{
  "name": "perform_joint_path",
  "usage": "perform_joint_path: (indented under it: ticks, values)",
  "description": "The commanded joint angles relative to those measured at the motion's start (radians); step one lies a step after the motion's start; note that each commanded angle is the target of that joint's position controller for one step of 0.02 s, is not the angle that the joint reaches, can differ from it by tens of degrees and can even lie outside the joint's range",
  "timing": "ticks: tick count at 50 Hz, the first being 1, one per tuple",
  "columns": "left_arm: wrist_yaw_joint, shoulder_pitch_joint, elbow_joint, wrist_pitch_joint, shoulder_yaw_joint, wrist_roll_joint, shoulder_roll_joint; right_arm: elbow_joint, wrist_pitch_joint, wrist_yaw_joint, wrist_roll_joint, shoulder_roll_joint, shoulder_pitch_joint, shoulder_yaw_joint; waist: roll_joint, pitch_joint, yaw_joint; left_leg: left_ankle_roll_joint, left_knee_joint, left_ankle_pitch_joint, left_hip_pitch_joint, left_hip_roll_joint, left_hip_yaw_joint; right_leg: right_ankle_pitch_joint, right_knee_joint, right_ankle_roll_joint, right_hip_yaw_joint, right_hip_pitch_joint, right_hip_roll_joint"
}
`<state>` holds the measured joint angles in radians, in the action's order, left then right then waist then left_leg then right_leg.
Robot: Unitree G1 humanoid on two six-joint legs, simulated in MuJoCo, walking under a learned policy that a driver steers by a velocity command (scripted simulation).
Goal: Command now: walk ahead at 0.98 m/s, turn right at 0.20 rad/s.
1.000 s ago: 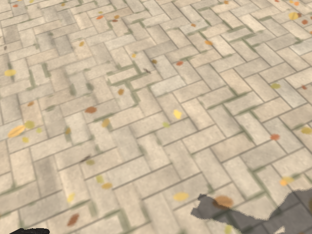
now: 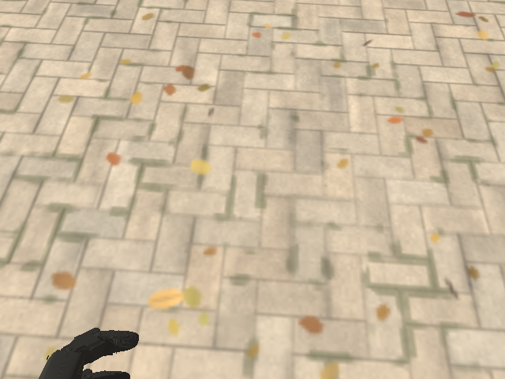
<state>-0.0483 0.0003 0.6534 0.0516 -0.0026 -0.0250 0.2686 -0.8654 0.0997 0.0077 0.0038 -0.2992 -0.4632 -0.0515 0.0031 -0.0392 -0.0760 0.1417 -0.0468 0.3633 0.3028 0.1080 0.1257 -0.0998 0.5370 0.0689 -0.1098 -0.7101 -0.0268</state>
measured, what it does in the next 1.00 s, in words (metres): walks ahead, turning right: right foot, then left foot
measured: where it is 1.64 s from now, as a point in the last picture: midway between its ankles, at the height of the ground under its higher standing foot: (301, 194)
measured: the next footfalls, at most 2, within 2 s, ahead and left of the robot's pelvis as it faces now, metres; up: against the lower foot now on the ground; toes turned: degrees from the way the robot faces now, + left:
right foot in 0.06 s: +0.29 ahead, -0.07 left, +0.00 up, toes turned -3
left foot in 0.48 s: +0.73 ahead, +0.05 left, +0.00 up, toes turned -24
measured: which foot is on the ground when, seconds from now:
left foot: down 0.00-0.04, up 0.06-0.46, down 0.48-0.86, up 0.88-1.00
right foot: up 0.00-0.04, down 0.06-0.48, up 0.50-0.84, down 0.86-1.00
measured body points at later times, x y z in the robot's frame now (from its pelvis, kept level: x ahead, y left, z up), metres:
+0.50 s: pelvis +0.51 -0.03 +0.00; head +0.55 -0.04 +0.45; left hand +0.54 +0.27 -0.12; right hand +0.73 -0.30 -0.04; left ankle +0.69 +0.06 -0.72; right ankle +0.26 -0.06 -0.69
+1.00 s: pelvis +0.86 -0.19 +0.01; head +0.90 -0.22 +0.45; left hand +1.17 -0.14 -0.09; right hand +0.75 -0.46 -0.11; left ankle +0.86 +0.00 -0.61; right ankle +0.90 -0.30 -0.71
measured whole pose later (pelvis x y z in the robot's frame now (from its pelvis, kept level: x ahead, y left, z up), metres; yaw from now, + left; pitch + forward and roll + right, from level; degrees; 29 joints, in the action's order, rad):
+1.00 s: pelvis +0.86 -0.19 +0.01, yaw -39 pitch +1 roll +0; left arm -0.04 0.06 0.68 0.05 0.01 0.00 0.27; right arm -0.78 0.07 -0.02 -0.02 -0.29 -0.25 -0.01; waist 0.01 -0.08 -0.04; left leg -0.07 -1.28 0.53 -0.40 -0.04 0.05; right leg 0.11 0.55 0.11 0.00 -0.46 0.12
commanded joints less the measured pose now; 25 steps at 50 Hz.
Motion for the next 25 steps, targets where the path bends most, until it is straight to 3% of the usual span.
perform_joint_path:
  ticks: [1, 2, 3, 4, 5, 6, 7, 8, 9, 10, 12, 15, 17, 20, 22, 23, 24, 25]
  values:
    - [0.019, 0.203, 0.024, 0.004, 0.057, 0.017, 0.165, 0.028, -0.003, -0.028, 0.049, -0.215, 0.034, -0.052, -0.139, 0.129, 0.173, -0.036, -0.349, -1.491, -0.102, -0.266, -0.105, 0.141, 0.06, 0.064, -0.049, 0.42, 0.141]
    - [0.029, 0.419, 0.096, -0.002, 0.075, 0.025, 0.193, 0.039, -0.021, -0.037, 0.068, -0.221, 0.085, -0.057, -0.133, 0.2, 0.274, -0.041, -0.613, -1.535, -0.141, -0.265, -0.141, 0.194, 0.062, 0.075, -0.051, 0.585, 0.158]
    - [0.042, 0.624, 0.152, -0.009, 0.097, 0.024, 0.224, 0.051, -0.03, -0.043, 0.072, -0.213, 0.153, -0.053, -0.081, 0.237, 0.387, -0.049, -1.007, -1.384, -0.317, -0.215, -0.179, 0.318, 0.048, 0.114, 0.037, 0.794, 0.104]
    - [0.044, 0.635, 0.17, -0.012, 0.126, -0.003, 0.32, 0.103, -0.02, -0.017, 0.037, -0.05, 0.086, -0.016, 0.258, 0.254, 0.258, -0.125, -1.532, -0.393, -0.825, -0.021, -0.143, 0.562, 0.035, 0.301, 0.551, 1.069, -0.132]
    - [0.026, 0.503, 0.163, -0.021, 0.115, 0.013, 0.251, 0.125, 0.013, -0.001, 0.03, -0.055, 0.06, 0.005, 0.302, 0.313, 0.176, -0.115, -1.602, 0.026, -1.025, 0.047, -0.03, 0.684, -0.263, 0.371, 1.058, 1.083, -0.236]
    - [0.023, 0.39, 0.131, -0.012, 0.113, 0.008, 0.214, 0.148, 0.027, -0.003, 0.034, -0.092, 0.146, 0.013, 0.136, 0.187, 0.156, -0.093, -1.552, -0.072, -1.066, -0.041, 0.03, 0.701, -0.297, 0.356, 0.987, 0.957, -0.233]
    - [0.02, 0.392, 0.149, -0.007, 0.103, 0.014, 0.156, 0.159, 0.036, 0.001, 0.044, -0.113, 0.221, 0.018, -0.028, 0.132, 0.145, -0.087, -1.462, -0.111, -1.022, -0.089, 0.027, 0.643, -0.304, 0.321, 0.871, 0.82, -0.206]
    - [0.026, 0.4, 0.168, 0.0, 0.094, 0.011, 0.129, 0.178, 0.033, 0.002, 0.055, -0.104, 0.276, 0.025, -0.089, 0.059, 0.122, -0.091, -1.37, -0.108, -0.977, -0.121, 0.013, 0.552, -0.318, 0.283, 0.769, 0.675, -0.157]
    - [0.035, 0.402, 0.191, 0.006, 0.082, 0.011, 0.112, 0.208, 0.018, 0.005, 0.07, -0.091, 0.298, 0.032, -0.086, 0.01, 0.078, -0.111, -1.309, -0.089, -0.94, -0.138, 0.008, 0.479, -0.332, 0.262, 0.693, 0.556, -0.111]
    - [0.039, 0.402, 0.202, 0.015, 0.08, 0.012, 0.125, 0.216, -0.002, 0.007, 0.08, -0.071, 0.294, 0.044, -0.056, -0.023, 0.05, -0.129, -1.247, -0.067, -0.927, -0.157, -0.002, 0.434, -0.341, 0.264, 0.643, 0.481, -0.081]
    - [0.037, 0.408, 0.197, 0.033, 0.088, 0.016, 0.16, 0.25, -0.025, 0.011, 0.083, -0.053, 0.339, 0.063, -0.033, -0.062, 0.038, -0.16, -1.089, -0.05, -0.921, -0.192, -0.044, 0.393, -0.381, 0.274, 0.573, 0.37, -0.044]
    - [0.035, 0.415, 0.181, 0.042, 0.103, 0.021, 0.173, 0.326, -0.019, 0.029, 0.049, -0.029, 0.534, 0.088, -0.003, -0.11, 0.099, -0.196, -0.733, -0.302, -0.789, -0.186, -0.116, 0.281, -0.454, 0.222, 0.491, 0.24, 0.019]
    - [0.026, 0.452, 0.189, 0.045, 0.113, 0.037, 0.187, 0.337, -0.017, 0.031, 0.033, -0.013, 0.575, 0.091, 0.013, -0.07, 0.145, -0.189, -0.607, -0.489, -0.682, -0.153, -0.14, 0.11, -0.444, 0.177, 0.482, 0.283, 0.019]
    - [0.032, 0.5, 0.203, 0.036, 0.123, 0.039, 0.204, 0.346, -0.011, 0.018, 0.031, -0.044, 0.589, 0.079, 0.032, -0.018, 0.175, -0.171, -0.484, -0.467, -0.673, -0.119, -0.133, -0.133, -0.322, 0.135, 0.492, 0.508, -0.001]
    - [0.041, 0.498, 0.204, 0.032, 0.131, 0.029, 0.238, 0.312, -0.002, -0.002, 0.032, -0.105, 0.468, 0.049, 0.036, 0.092, 0.117, -0.149, -0.441, -0.314, -0.512, -0.068, -0.133, -0.4, -0.1, 0.092, 0.487, 0.601, 0.0]
    - [0.038, 0.455, 0.195, 0.035, 0.137, 0.027, 0.268, 0.274, 0.005, -0.015, 0.03, -0.139, 0.308, 0.029, 0.036, 0.184, 0.021, -0.134, -0.435, -0.271, -0.319, -0.092, -0.114, -0.398, 0.104, 0.071, 0.47, 0.553, 0.028]
    - [0.034, 0.407, 0.172, 0.047, 0.129, 0.023, 0.233, 0.235, 0.01, -0.037, 0.042, -0.208, 0.092, -0.003, 0.015, 0.3, -0.086, -0.107, -0.477, -0.081, -0.069, -0.22, -0.008, -0.222, 0.368, 0.062, 0.437, 0.405, 0.065]
    - [0.043, 0.412, 0.132, 0.056, 0.087, 0.036, 0.055, 0.205, 0.007, -0.052, 0.08, -0.276, -0.063, -0.028, -0.202, 0.42, -0.092, -0.065, -0.44, 0.194, 0.187, -0.529, 0.339, 0.544, 0.692, 0.058, 0.325, 0.143, 0.139]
